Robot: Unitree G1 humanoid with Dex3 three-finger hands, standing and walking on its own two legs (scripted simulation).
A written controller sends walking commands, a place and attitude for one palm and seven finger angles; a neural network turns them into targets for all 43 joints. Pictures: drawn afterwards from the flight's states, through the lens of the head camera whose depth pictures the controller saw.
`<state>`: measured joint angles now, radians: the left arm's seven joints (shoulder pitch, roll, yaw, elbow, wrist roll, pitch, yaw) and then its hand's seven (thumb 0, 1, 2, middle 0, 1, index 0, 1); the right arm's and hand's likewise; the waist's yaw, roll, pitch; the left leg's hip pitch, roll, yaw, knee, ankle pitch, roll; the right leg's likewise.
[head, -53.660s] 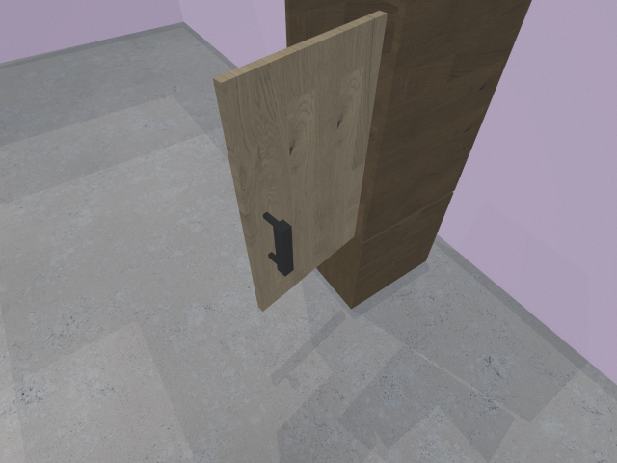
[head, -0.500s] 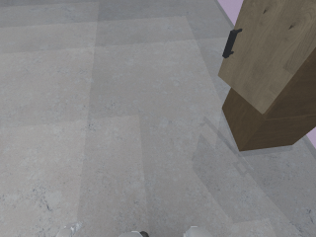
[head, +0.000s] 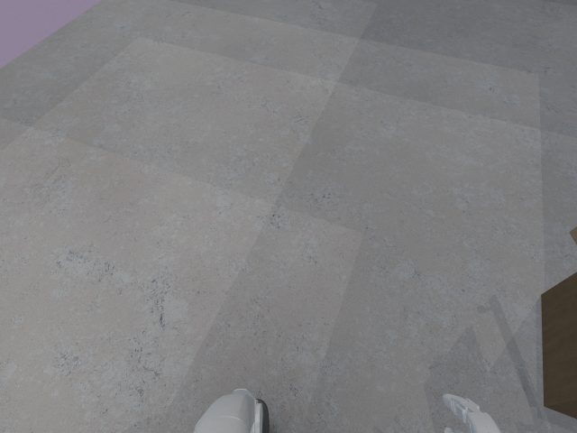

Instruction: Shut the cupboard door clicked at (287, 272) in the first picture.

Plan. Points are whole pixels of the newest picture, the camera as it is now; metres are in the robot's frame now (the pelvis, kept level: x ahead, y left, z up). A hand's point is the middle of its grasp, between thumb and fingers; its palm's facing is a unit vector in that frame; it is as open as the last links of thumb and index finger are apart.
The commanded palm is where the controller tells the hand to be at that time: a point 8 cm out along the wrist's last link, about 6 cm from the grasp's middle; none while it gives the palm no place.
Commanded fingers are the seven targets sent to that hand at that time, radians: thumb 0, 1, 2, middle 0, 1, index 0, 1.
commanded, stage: walk to a spot facing it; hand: left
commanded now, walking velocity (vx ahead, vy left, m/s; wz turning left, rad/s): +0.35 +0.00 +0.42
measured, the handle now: out of the picture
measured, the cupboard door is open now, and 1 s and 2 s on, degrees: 24 24 24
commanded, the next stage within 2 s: turn to face it in 0.58 s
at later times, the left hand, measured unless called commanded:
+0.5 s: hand (201, 321) +0.29 +0.19 -0.15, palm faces +0.13 -0.97 -0.22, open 7.3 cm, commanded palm none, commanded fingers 0.00 0.90 0.90 -0.20 -0.30 -0.20 -0.30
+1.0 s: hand (175, 329) +0.28 +0.24 -0.17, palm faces +0.30 -0.93 -0.20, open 7.3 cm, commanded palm none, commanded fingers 0.00 0.90 0.90 -0.20 -0.30 -0.20 -0.30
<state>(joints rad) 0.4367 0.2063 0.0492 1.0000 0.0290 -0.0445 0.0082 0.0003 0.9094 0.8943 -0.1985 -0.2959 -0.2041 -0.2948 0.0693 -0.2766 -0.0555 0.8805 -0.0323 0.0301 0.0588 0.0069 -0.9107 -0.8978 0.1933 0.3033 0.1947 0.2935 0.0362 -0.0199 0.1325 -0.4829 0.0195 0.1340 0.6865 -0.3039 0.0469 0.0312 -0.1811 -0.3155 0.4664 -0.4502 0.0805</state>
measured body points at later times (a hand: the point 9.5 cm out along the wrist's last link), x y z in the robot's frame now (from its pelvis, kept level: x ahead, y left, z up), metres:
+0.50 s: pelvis +0.20 -0.01 +0.00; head +0.23 -0.02 +0.44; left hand +0.28 +0.24 -0.13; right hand +0.20 -0.25 -0.17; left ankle +0.10 +0.09 -0.68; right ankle +0.27 -0.11 -0.73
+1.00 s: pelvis +0.33 +0.06 +0.00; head +0.37 +0.08 +0.45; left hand +0.26 +0.29 -0.16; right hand +0.52 -0.12 -0.13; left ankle +0.35 +0.17 -0.73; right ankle +0.34 -0.08 -0.68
